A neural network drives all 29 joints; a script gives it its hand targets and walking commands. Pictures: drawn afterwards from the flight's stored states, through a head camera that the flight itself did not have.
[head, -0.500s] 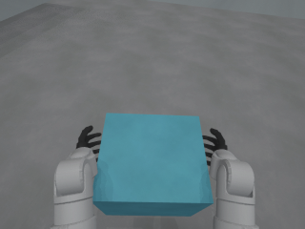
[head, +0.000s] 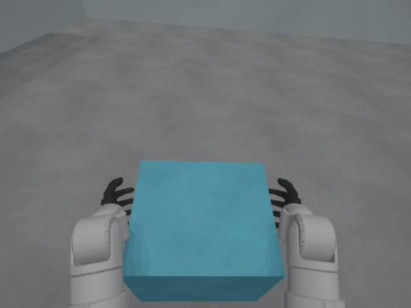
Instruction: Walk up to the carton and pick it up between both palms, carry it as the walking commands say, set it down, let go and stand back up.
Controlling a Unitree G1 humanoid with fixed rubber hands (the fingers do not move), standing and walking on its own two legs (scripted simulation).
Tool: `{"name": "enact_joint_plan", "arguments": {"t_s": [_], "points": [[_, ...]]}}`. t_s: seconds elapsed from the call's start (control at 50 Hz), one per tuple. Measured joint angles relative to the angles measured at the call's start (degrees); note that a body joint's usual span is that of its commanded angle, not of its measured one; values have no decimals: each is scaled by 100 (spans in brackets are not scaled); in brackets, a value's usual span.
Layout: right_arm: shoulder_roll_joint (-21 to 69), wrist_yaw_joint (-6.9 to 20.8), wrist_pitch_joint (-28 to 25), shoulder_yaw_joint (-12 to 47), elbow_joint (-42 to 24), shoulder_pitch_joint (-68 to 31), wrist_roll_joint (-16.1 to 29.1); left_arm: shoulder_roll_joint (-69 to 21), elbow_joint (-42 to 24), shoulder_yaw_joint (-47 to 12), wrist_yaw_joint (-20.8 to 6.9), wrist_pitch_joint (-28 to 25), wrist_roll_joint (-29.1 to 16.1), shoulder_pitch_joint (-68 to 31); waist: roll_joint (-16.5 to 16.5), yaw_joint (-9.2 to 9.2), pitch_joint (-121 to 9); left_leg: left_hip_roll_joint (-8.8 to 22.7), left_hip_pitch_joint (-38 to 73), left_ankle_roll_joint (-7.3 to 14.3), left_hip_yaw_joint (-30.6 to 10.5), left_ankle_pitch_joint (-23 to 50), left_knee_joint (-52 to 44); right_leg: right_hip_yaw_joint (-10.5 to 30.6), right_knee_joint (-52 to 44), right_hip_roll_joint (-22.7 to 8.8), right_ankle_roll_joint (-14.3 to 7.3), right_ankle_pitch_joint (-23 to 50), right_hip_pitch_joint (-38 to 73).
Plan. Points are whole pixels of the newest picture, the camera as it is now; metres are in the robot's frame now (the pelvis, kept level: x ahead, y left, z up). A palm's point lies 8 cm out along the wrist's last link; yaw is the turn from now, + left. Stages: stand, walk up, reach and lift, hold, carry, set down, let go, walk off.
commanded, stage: carry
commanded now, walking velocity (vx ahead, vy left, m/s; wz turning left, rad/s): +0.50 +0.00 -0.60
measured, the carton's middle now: (200, 233) +0.29 +0.01 +0.01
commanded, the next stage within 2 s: none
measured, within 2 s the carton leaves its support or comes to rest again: neither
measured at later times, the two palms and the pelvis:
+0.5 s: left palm (190, 137) +0.52 +0.04 +0.08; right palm (322, 166) +0.41 -0.26 +0.08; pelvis +0.20 -0.02 +0.01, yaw -20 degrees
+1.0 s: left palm (255, 96) +0.77 -0.17 +0.06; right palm (358, 124) +0.62 -0.45 +0.06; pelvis +0.45 -0.17 +0.01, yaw -31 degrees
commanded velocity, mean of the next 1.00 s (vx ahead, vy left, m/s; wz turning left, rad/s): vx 0.50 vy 0.00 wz -0.60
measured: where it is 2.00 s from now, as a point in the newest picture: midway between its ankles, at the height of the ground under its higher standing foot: (261, 241)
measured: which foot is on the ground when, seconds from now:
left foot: down 0.00-0.12, up 0.14-0.36, down 0.38-0.78, up 0.80-1.00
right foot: down 0.00-0.38, up 0.40-0.76, down 0.78-1.00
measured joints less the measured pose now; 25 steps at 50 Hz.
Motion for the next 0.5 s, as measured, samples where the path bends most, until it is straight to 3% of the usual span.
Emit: {"name": "enact_joint_plan", "arguments": {"t_s": [0.06, 0.12, 0.18, 0.22, 0.28, 0.34, 0.38, 0.42, 0.46, 0.5], "points": [[9, -40, 1, 39, 12, -39, -15, 12, 46, 86, -28, -7, -20, -71, 81, -15, -9, 142, 94, -112, 112, -188, 82, -33, 8, 35, -47, 119, -33], [-15, -61, -21, -74, -146, -34, 26, -76, 116, 88, -20, -121, -14, -199, 242, -35, 50, 467, -162, -285, -2, -462, 801, -85, 20, 288, -49, -63, 36], [-76, -39, -106, -165, -220, 36, 132, -69, 107, -113, 75, -232, -57, -152, 94, -13, 186, 269, -834, -434, -505, -1157, 2004, 38, -200, 345, -90, -105, 190], [-36, -38, -149, -194, -237, 71, 168, -44, -4, -171, 144, -229, -121, -56, -28, 0, 304, 117, -1256, -439, -581, -1071, 2203, 213, -561, 330, -103, -7, 386], [-25, -32, -230, -109, -407, 132, 218, -25, -309, -185, 215, -215, -226, 34, -166, 59, 551, 2, -1718, -437, -543, -472, 1772, 546, -1052, 290, -102, 130, 716], [-34, -6, -309, -2, -709, 154, 233, -19, -688, -211, 202, -244, -265, 80, -214, 68, 801, -122, -1688, -342, -397, 289, 545, 812, -1041, 254, -59, 18, 937], [-22, -24, -331, 97, -830, 124, 238, -4, -910, -184, 115, -259, -220, 136, -158, 68, 878, -143, -1324, -111, -237, 1049, -245, 777, -262, 295, -63, -220, 783], [-14, -62, -397, 216, -769, 88, 221, -1, -947, -61, 14, -282, -172, 132, -204, 5, 864, -76, -1207, 214, -41, 1149, -29, 626, 1328, 280, -70, -331, 159], [-21, -59, -375, 258, -683, 124, 164, -5, -814, -24, -48, -269, -120, 125, -174, -47, 772, 6, -956, 255, 105, 775, -24, 444, 2531, 249, -42, -396, -464], [-39, -72, -316, 263, -648, 219, 152, -1, -681, -56, -42, -223, -114, 139, -139, -92, 659, 75, -608, 177, 244, 615, -253, 233, 2748, 102, 55, -337, -890]]}}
